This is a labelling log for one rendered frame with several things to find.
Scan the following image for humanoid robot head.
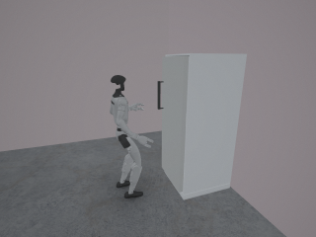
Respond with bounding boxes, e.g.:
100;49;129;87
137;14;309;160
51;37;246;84
111;75;126;98

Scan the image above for robot left upper arm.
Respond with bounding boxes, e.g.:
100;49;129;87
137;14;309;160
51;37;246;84
110;103;114;115

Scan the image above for robot left shin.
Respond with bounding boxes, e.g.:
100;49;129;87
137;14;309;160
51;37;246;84
120;155;134;184

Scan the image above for robot right hand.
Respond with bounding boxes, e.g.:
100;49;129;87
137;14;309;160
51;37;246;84
137;135;154;148

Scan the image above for handle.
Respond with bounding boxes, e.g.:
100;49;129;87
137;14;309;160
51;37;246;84
157;81;164;110

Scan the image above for robot left hand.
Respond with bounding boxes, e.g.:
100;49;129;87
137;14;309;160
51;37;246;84
130;103;144;112

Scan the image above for right robot forearm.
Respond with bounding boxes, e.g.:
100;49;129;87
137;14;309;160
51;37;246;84
118;119;139;140

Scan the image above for fridge door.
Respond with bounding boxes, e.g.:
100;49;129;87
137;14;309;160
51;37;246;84
161;55;189;193

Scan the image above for robot right upper arm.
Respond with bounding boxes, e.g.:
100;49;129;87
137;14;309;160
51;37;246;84
116;97;127;126

